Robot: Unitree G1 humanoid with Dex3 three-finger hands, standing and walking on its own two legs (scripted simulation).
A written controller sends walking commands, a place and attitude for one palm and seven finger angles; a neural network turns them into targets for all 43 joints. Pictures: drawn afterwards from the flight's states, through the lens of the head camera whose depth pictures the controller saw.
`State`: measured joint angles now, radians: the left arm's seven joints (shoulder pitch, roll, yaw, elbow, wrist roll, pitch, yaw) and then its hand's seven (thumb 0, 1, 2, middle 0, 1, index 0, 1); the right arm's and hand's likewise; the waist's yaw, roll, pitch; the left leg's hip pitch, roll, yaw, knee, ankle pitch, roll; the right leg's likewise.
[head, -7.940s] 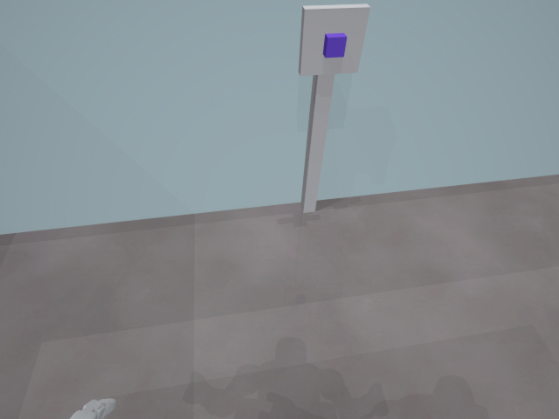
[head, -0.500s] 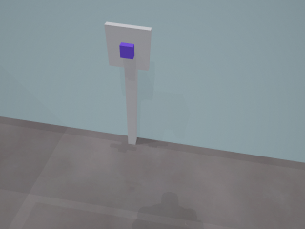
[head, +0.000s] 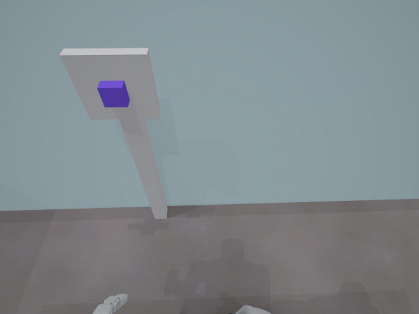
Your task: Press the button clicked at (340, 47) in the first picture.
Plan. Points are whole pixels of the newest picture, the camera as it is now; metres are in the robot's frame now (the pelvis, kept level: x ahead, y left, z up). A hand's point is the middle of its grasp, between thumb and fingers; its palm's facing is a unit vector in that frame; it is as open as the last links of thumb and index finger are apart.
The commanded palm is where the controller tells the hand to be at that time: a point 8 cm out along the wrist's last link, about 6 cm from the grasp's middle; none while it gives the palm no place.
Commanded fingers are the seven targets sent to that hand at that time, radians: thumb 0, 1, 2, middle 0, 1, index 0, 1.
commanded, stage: take the last steps up to it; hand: left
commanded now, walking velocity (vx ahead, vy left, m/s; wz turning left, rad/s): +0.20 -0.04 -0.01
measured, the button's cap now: (114, 93) +0.61 +0.25 +0.07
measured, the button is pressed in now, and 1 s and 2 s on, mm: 0 0 0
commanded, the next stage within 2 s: come to a stop and stand still in 0.12 s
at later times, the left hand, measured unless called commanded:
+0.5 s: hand out of the picture +0.11 +0.17 -0.17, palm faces +0.07 -0.98 -0.17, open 7.4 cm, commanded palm none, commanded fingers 0.00 0.90 0.90 -0.20 -0.30 -0.20 -0.30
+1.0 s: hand out of the picture +0.11 +0.14 -0.13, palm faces +0.05 -0.96 -0.27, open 7.3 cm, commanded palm none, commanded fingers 0.00 0.90 0.90 -0.20 -0.30 -0.20 -0.30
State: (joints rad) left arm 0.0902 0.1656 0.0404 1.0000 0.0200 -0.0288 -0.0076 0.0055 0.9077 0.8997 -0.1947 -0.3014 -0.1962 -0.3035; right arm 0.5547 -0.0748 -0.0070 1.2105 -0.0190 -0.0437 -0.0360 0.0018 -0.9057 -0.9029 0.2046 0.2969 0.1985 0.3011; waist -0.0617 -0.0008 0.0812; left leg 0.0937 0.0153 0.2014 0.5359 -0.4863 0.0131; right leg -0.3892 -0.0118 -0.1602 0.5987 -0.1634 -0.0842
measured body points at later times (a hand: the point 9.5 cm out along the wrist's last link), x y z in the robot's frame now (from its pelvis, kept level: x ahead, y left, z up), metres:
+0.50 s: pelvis +0.13 +0.01 +0.01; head +0.15 +0.02 +0.46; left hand +0.11 +0.22 -0.15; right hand +0.23 -0.21 -0.13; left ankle +0.19 +0.14 -0.72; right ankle +0.09 -0.08 -0.70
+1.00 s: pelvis +0.07 -0.05 +0.03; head +0.08 -0.09 +0.48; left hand +0.11 +0.19 -0.11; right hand +0.08 -0.31 -0.14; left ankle +0.03 +0.11 -0.65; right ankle +0.10 -0.14 -0.72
